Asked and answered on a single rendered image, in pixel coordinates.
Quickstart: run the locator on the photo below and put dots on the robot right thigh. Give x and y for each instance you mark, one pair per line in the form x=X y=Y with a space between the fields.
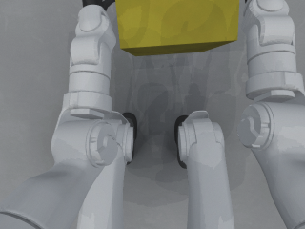
x=209 y=196

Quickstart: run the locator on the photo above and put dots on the robot right foot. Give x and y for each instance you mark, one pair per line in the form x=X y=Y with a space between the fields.
x=178 y=123

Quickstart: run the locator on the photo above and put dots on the robot left hand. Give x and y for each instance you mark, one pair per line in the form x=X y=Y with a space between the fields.
x=104 y=4

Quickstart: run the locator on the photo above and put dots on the left robot forearm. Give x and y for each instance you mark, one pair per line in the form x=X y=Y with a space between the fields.
x=88 y=96

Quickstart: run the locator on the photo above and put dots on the right robot forearm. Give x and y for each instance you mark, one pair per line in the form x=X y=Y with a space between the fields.
x=270 y=46

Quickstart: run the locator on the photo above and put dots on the robot left upper arm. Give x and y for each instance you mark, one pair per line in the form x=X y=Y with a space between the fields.
x=52 y=200

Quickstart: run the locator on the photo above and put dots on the robot right upper arm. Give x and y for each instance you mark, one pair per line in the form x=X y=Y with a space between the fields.
x=275 y=132

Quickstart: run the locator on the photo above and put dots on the carton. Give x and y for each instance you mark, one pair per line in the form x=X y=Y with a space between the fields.
x=156 y=27

